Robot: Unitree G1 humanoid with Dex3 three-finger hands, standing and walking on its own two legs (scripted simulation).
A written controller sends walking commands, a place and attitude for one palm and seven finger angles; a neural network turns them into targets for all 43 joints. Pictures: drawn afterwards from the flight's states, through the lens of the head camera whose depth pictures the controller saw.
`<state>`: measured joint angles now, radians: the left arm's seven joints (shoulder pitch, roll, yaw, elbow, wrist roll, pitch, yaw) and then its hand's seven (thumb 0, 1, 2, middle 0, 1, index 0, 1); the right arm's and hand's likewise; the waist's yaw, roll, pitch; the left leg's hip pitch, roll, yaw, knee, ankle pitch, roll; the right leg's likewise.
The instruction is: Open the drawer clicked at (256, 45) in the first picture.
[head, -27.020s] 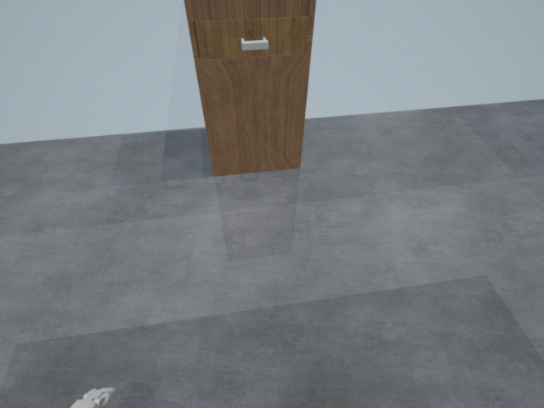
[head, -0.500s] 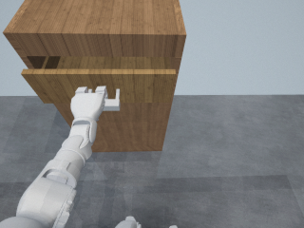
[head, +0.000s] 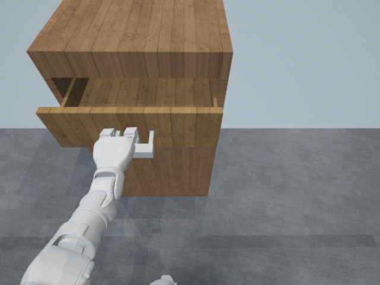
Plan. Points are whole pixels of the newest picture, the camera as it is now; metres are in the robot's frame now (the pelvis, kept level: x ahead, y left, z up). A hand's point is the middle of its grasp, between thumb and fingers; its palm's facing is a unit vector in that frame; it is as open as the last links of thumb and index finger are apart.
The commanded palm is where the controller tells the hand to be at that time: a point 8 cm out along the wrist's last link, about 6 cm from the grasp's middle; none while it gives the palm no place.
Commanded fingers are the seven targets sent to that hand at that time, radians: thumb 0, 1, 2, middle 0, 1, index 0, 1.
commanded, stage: pull the drawer open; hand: left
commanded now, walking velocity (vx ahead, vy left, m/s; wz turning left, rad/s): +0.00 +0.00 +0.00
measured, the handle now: (133, 142) +0.45 +0.15 +0.00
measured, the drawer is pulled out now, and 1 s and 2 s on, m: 0.12 0.21 0.30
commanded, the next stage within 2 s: none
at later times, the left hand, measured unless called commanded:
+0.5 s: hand (119, 177) +0.36 +0.18 -0.02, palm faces -0.01 -0.06 -1.00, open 5.6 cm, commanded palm +0.32 +0.17 +0.03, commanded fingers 0.00 0.90 0.90 -0.40 -1.35 -0.40 -1.35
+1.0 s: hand (115, 196) +0.31 +0.18 -0.02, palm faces +0.01 -0.08 -1.00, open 5.7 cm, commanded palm +0.27 +0.16 +0.03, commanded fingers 0.00 0.90 0.90 -0.40 -1.35 -0.40 -1.35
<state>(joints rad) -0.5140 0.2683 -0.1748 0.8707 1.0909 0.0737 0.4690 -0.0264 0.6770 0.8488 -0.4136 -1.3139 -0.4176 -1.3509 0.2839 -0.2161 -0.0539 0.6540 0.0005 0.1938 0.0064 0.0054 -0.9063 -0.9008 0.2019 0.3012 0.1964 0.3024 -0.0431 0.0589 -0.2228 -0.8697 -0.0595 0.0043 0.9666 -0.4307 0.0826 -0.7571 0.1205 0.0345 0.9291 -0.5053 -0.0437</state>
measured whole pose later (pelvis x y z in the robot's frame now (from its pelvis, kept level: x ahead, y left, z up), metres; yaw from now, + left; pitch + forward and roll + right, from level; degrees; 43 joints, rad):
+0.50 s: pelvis +0.00 +0.00 +0.00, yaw +0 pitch +17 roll -2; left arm -0.31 0.26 -0.22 0.66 1.09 0.11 0.47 -0.02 0.67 0.85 -0.42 -1.32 -0.42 -1.35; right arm 0.24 -0.22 -0.05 0.62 0.01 0.19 0.01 0.01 -0.91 -0.90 0.20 0.30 0.20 0.30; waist -0.02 0.06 -0.22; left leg -0.81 -0.06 0.01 0.94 -0.43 0.08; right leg -0.70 0.12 0.04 0.91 -0.51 -0.05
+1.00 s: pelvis +0.00 +0.00 +0.00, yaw +0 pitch +15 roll -2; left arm -0.11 0.25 -0.24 0.45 1.10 0.13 0.47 -0.02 0.66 0.85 -0.43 -1.33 -0.42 -1.35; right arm 0.20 -0.22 -0.04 0.60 0.00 0.18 0.02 0.01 -0.91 -0.90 0.20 0.30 0.20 0.30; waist 0.00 0.06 -0.21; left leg -0.78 -0.07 0.01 0.95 -0.44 0.08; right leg -0.67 0.11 0.04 0.93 -0.52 -0.05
